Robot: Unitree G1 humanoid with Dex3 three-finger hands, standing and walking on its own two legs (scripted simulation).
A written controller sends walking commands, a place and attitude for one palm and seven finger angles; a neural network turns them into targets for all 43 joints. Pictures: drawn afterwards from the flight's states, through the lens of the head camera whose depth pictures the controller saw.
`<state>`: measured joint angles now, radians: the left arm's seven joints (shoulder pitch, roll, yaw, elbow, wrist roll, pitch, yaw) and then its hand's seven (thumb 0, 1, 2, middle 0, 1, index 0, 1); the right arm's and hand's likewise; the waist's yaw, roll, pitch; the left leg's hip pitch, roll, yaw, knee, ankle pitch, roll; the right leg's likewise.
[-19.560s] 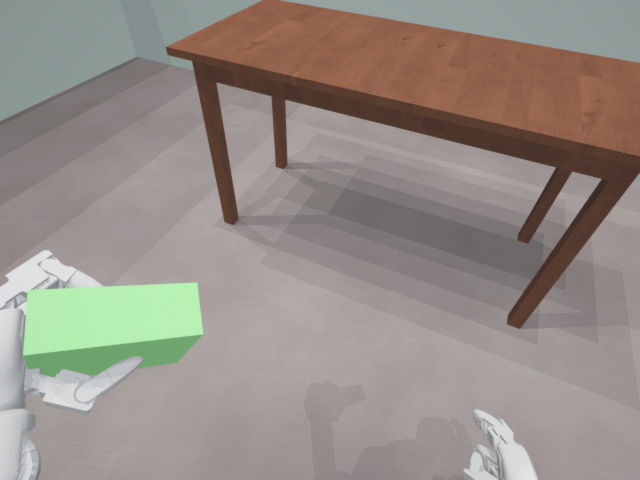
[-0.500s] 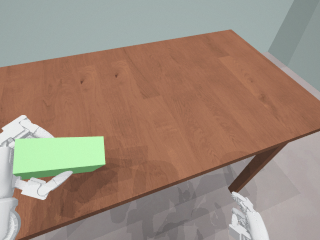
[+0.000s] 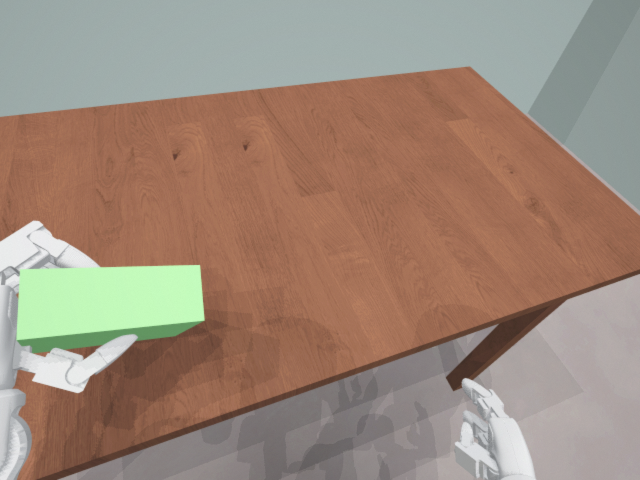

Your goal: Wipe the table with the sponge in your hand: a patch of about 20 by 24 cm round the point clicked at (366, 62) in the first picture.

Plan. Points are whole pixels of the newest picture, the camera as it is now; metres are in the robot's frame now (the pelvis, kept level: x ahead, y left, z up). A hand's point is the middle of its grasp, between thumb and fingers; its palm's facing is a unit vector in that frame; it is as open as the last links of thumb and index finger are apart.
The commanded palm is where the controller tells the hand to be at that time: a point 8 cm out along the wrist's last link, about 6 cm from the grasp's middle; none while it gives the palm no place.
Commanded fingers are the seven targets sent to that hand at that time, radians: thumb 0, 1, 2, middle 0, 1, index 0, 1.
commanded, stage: come to a stop and stand still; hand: left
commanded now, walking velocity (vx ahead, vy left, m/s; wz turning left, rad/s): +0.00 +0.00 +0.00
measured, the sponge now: (140, 307) +0.24 +0.21 +0.13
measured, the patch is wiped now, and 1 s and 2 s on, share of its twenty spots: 0.00 0.00 0.00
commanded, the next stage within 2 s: look again from close up in 0.14 s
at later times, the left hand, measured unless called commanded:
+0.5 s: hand (77, 308) +0.22 +0.25 +0.16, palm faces +0.38 -0.85 -0.37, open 9.4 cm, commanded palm +0.16 +0.28 +0.17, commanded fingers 0.00 0.10 1.30 -1.20 -1.60 -1.20 -1.60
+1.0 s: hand (87, 266) +0.24 +0.24 +0.19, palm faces +0.37 -0.83 -0.42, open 9.4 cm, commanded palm +0.17 +0.27 +0.17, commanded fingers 0.00 0.10 1.30 -1.20 -1.60 -1.20 -1.60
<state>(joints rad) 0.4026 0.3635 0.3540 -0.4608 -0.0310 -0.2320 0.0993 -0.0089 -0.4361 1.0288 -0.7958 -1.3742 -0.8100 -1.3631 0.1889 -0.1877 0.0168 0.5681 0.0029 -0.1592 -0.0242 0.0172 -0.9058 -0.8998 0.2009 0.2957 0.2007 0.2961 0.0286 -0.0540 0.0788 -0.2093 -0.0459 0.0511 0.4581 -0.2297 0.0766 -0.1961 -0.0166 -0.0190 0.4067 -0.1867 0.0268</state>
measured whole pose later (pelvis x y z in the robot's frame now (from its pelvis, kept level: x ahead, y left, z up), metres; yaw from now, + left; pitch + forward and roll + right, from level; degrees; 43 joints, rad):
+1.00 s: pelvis +0.01 -0.01 +0.00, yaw +0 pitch +3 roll +0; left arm 0.38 0.46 0.43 -0.48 -0.08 -0.31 0.08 -0.01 -0.43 1.03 -0.79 -1.39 -0.80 -1.38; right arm 0.23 -0.22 0.04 0.56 0.00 -0.16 0.04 0.02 -0.90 -0.90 0.20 0.30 0.20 0.30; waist 0.00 -0.05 0.03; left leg -0.29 -0.05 0.05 0.49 -0.26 0.06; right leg -0.29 -0.01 0.00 0.50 -0.24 0.01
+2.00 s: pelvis -0.03 -0.02 +0.00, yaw +3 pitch -1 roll -1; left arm 0.45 0.40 0.35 -0.45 -0.11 -0.24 0.10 -0.01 -0.44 1.04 -0.79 -1.39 -0.80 -1.38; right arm 0.21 -0.21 0.02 0.60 0.03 -0.18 -0.01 0.02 -0.91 -0.90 0.20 0.30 0.20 0.30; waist 0.01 -0.04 0.04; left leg -0.28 -0.06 0.00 0.46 -0.16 0.05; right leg -0.27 -0.02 -0.05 0.45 -0.17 0.00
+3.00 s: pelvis -0.01 -0.09 +0.00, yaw +1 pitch -1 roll +0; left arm 0.51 0.36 0.33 -0.46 -0.11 -0.11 0.10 -0.01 -0.44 1.04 -0.79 -1.39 -0.80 -1.38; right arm 0.20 -0.25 0.00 0.59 0.04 -0.09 -0.06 0.02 -0.91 -0.90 0.20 0.30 0.20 0.30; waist -0.02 0.05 0.01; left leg -0.26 0.06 -0.01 0.51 -0.24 -0.01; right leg -0.23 0.10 -0.06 0.44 -0.20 -0.10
